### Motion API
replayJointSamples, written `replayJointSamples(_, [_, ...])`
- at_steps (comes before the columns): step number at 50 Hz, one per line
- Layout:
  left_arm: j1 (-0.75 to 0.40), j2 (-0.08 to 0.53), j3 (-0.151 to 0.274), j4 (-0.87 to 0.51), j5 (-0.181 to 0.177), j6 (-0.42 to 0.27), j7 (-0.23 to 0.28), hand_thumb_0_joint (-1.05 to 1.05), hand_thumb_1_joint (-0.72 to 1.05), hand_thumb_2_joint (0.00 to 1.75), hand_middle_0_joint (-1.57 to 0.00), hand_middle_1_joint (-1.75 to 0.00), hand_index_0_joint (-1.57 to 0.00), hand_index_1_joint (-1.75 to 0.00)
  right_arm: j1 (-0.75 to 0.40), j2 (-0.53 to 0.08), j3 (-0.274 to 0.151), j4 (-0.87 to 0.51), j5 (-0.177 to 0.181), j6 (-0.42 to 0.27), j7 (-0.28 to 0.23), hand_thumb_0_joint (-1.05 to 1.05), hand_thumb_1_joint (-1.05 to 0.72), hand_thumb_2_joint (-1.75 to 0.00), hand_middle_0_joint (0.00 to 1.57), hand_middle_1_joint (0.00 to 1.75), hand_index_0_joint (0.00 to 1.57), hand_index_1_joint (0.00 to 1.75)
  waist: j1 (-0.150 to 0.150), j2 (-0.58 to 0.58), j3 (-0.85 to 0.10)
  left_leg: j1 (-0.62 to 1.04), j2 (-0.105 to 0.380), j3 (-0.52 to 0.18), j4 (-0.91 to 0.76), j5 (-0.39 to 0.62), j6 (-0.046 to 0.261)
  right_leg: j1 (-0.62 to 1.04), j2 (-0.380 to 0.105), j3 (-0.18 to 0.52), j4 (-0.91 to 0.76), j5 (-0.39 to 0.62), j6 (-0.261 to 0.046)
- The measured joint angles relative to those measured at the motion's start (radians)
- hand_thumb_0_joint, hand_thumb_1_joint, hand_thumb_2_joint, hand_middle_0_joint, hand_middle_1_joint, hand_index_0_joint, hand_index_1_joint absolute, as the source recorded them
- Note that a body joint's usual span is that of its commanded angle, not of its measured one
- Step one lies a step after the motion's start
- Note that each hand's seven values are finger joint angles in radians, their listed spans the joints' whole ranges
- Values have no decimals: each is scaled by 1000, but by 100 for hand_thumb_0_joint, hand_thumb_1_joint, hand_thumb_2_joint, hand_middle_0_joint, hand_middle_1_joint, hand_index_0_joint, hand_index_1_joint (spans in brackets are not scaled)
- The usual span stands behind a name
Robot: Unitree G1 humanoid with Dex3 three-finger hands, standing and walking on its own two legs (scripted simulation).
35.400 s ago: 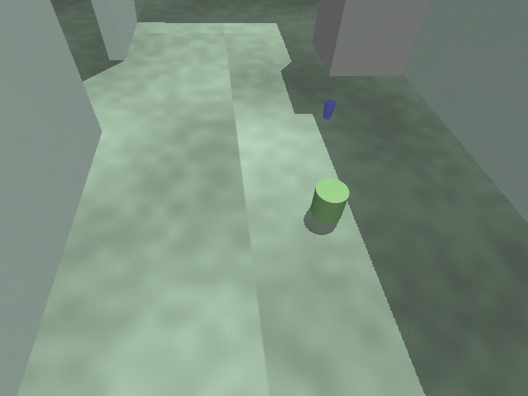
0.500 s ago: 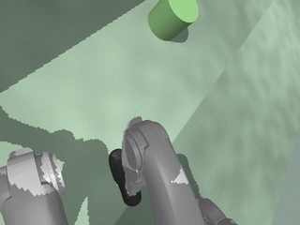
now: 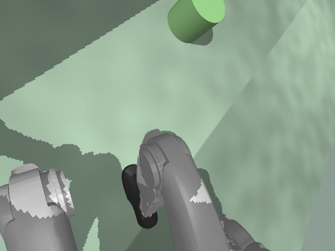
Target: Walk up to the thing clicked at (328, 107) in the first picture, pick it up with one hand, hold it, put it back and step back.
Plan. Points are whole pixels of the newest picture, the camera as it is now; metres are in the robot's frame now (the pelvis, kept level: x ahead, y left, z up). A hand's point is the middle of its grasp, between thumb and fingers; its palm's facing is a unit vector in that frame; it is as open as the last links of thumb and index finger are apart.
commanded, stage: open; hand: left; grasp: from above
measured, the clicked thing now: out of the picture +0.46 +0.36 -0.25
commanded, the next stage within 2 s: withdraw in 0.20 s
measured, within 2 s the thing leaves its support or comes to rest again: neither
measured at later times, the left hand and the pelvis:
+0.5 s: hand out of the picture +0.47 +0.37 -0.21, palm faces -0.41 -0.12 -0.91, open 13.7 cm; pelvis +0.00 +0.00 +0.00, yaw +0 degrees
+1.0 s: hand out of the picture +0.45 +0.38 -0.04, palm faces -0.51 -0.14 -0.85, open 13.9 cm; pelvis -0.01 +0.00 +0.08, yaw +5 degrees
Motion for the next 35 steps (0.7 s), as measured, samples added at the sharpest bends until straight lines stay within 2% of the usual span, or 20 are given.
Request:
replayJointSamples(5, [-1, 6, 6, 1, 5, -6, -1, -1, -42, 108, -12, -123, -15, -120, -4, -6, -2, -9, -2, -1, 0, 0, -91, -90, 20, 30, 20, 30, 0, -4, 5, 2, -1, -3, 0, 3, -2, 2, 0, -3, 0, 3, -4])
replayJointSamples(18, [-7, -5, -19, 3, 0, 3, 9, 0, -43, 108, -11, -123, -14, -120, -3, 4, 3, 7, 3, -1, 3, 0, -90, -90, 20, 30, 20, 30, 0, -1, -7, -1, 2, 3, -1, 1, 5, 0, 1, 1, -3, 1, -1])
replayJointSamples(25, [13, -17, 12, -83, 0, 21, -7, 0, -51, 103, -9, -113, -11, -111, 19, 10, -10, 4, 11, -3, 7, 0, -91, -90, 20, 30, 20, 30, 11, 7, -16, -9, 0, 7, -5, 2, 5, -7, -2, 4, -4, -1, -5])
replayJointSamples(30, [69, -62, 44, -237, -28, 60, -64, 0, -54, 102, -8, -108, -10, -107, 50, 19, -57, 5, 30, 16, 21, 0, -92, -90, 20, 30, 20, 30, 37, 42, -60, -18, -5, 18, -25, 3, 4, -15, -11, 12, -13, -10, -12])
replayJointSamples(35, [101, -117, 23, -394, -90, 114, -177, 0, -56, 101, -8, -105, -9, -105, 61, 37, -116, 14, 70, 69, 23, 0, -92, -90, 20, 30, 20, 30, 79, 81, -119, 9, -6, 47, -84, 5, 9, 7, -19, 37, -52, -20, -5])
